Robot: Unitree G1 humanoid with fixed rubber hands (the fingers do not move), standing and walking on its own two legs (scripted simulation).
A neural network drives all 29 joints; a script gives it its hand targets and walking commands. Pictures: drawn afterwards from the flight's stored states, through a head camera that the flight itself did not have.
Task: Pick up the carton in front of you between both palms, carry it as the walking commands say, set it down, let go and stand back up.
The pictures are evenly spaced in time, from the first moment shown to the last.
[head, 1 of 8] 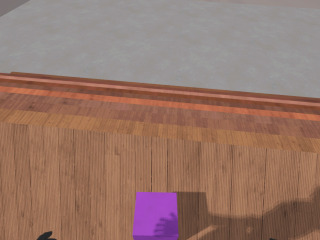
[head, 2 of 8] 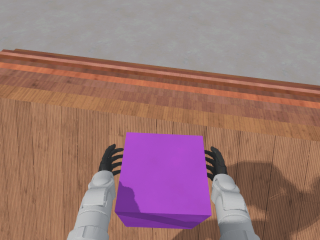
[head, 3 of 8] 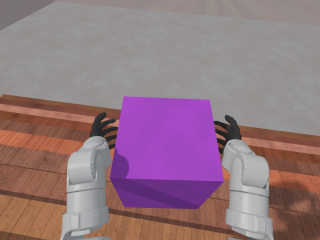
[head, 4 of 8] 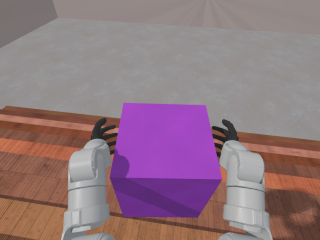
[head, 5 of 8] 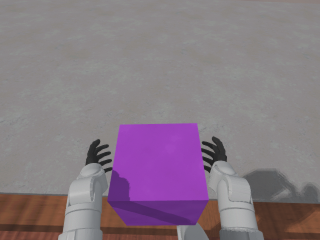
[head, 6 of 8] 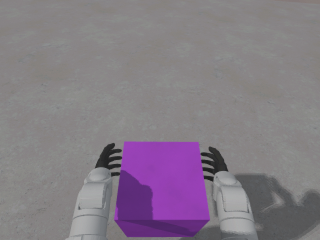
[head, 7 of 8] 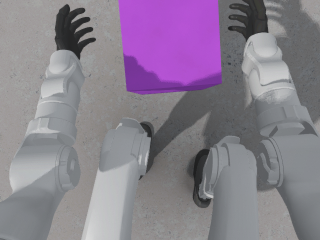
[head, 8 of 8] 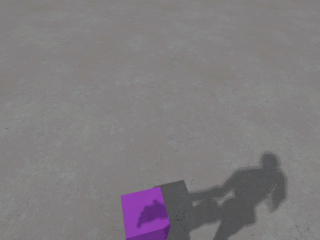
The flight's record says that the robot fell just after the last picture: no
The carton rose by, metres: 0.69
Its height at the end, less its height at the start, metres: -1.65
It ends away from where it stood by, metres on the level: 4.53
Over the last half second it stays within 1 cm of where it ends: yes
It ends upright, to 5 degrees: yes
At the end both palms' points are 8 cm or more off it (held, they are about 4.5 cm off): yes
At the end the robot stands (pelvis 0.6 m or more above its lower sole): yes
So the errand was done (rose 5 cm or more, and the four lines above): yes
